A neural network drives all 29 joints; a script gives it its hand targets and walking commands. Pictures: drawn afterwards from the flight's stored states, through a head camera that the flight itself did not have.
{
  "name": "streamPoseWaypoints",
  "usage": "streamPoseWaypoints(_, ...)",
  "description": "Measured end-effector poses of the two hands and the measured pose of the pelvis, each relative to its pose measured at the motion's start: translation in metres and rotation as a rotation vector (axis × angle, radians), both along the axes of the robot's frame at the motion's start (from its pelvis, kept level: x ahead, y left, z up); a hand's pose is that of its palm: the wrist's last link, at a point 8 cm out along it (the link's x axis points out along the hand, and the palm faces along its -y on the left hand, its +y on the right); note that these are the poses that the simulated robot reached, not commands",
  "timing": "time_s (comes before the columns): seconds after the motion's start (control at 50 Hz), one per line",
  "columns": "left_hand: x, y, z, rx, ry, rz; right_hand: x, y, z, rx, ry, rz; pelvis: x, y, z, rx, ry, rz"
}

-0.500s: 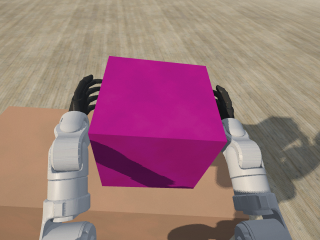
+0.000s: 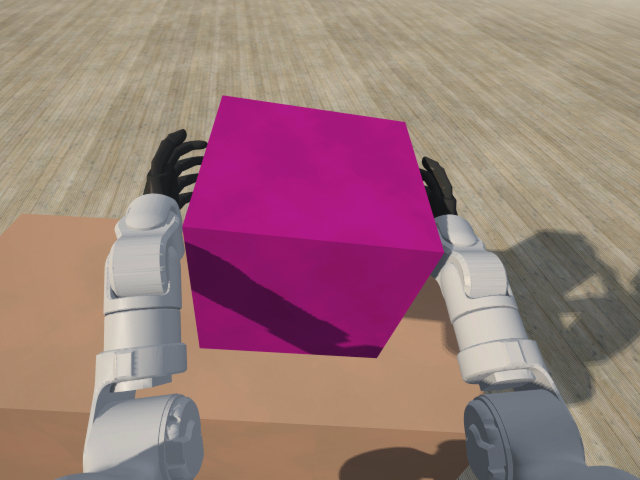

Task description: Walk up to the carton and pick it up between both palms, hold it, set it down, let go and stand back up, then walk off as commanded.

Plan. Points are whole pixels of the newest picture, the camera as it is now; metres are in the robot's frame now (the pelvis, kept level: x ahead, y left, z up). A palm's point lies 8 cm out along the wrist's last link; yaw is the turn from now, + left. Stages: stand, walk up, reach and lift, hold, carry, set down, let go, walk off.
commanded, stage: hold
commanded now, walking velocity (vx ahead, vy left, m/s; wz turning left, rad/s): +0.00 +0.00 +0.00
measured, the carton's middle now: (303, 233) +0.38 +0.02 +0.14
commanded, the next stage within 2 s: set down in 0.30 s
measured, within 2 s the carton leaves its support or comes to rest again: neither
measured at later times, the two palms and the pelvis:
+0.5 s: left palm (157, 212) +0.34 +0.18 +0.21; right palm (443, 233) +0.34 -0.15 +0.18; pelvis +0.00 +0.00 +0.00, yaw +0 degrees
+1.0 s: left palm (189, 219) +0.39 +0.16 +0.16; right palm (433, 244) +0.38 -0.17 +0.12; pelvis +0.02 +0.00 +0.00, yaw +0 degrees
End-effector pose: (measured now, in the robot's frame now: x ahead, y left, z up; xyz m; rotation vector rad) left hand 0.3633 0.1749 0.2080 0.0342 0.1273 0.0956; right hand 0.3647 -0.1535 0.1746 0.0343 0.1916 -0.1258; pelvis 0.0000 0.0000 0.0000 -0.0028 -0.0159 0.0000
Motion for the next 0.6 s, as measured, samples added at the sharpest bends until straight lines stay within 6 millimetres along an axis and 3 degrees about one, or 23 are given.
streamPoseWaypoints(0.12,0.012,0.001,-0.016,0.017,0.024,-0.001,0.012,0.001,-0.012,0.009,0.021,-0.004,0.015,0.000,0.000,-0.001,0.021,0.000)
streamPoseWaypoints(0.26,0.000,0.002,-0.018,0.060,-0.019,-0.011,-0.001,0.001,-0.012,0.000,-0.022,-0.010,0.025,0.003,0.001,-0.004,0.030,0.001)
streamPoseWaypoints(0.46,-0.025,0.002,-0.002,0.060,-0.062,-0.013,-0.025,0.002,0.001,-0.001,-0.065,-0.010,0.009,0.004,0.000,-0.004,-0.008,0.001)
streamPoseWaypoints(0.6,-0.025,0.001,0.001,0.028,-0.072,-0.030,-0.030,0.002,-0.008,0.039,-0.076,-0.024,-0.010,0.003,-0.001,-0.002,-0.036,0.001)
